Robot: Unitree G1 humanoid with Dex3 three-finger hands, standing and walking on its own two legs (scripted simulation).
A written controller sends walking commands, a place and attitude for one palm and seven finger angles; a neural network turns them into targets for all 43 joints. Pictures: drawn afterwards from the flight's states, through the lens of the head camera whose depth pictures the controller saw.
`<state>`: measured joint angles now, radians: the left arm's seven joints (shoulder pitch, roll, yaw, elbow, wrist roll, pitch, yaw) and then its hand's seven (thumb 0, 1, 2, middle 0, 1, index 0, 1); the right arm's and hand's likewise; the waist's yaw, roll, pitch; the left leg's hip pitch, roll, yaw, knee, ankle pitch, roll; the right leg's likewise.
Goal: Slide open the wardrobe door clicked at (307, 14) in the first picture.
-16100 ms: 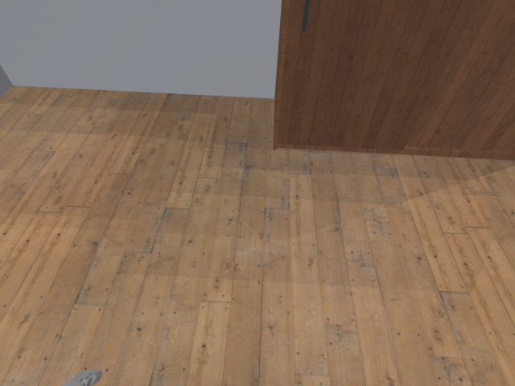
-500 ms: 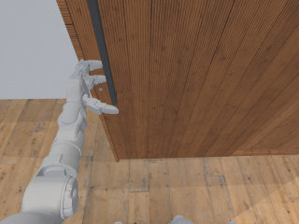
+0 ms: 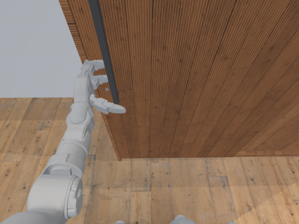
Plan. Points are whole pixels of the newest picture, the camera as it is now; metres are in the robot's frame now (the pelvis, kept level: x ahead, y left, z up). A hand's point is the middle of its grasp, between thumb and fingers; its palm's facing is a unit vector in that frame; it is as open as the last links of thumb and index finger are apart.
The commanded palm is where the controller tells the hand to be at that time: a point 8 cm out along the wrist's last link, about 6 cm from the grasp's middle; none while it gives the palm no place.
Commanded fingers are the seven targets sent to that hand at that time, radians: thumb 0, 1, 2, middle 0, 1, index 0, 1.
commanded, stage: move the hooked fingers beside the handle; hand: left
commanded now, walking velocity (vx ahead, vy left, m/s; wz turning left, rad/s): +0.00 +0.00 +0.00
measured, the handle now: (108, 59) +0.52 +0.12 +0.14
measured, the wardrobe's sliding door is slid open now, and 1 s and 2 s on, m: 0.00 0.00 0.00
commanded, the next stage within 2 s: none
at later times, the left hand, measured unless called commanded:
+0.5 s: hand (109, 88) +0.45 +0.12 +0.10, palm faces -0.01 -1.00 -0.02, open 14.2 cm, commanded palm +0.41 +0.18 +0.10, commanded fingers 0.00 -0.50 0.30 -0.30 -1.20 -0.30 -1.20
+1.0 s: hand (88, 92) +0.43 +0.17 +0.10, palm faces +0.06 -1.00 -0.04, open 14.1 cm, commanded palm +0.41 +0.21 +0.10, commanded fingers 0.00 -0.50 0.30 -0.30 -1.20 -0.30 -1.20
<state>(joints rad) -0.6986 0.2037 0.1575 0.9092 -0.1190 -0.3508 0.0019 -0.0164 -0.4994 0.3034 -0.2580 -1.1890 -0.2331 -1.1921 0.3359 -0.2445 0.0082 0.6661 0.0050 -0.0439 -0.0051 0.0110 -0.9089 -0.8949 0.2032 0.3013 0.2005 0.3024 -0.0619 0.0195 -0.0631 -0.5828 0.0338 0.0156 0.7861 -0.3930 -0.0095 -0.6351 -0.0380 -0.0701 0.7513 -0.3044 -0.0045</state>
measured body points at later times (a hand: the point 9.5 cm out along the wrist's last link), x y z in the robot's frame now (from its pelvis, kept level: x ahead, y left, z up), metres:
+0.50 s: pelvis +0.01 -0.01 +0.00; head +0.07 -0.01 +0.45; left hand +0.45 +0.17 +0.10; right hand +0.07 -0.26 -0.12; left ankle -0.01 +0.12 -0.71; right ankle +0.04 -0.12 -0.71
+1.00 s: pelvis +0.01 +0.00 +0.01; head +0.07 -0.01 +0.45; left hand +0.42 +0.22 +0.10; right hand +0.09 -0.26 -0.11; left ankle -0.01 +0.12 -0.71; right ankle +0.04 -0.12 -0.71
